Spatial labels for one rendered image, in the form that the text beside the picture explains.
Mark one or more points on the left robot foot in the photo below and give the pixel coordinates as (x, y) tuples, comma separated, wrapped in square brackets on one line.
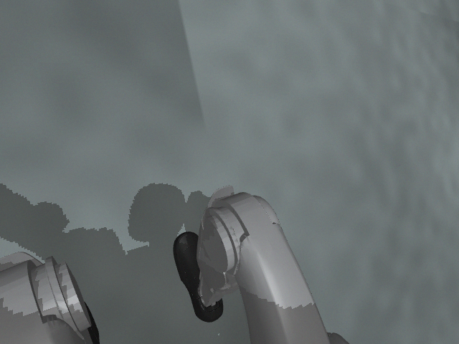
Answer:
[(93, 330)]

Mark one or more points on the right robot foot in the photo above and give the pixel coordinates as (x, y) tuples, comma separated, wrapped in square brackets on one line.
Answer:
[(185, 255)]

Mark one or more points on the right robot hand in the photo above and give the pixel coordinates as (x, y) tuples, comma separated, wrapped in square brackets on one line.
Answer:
[(336, 338)]

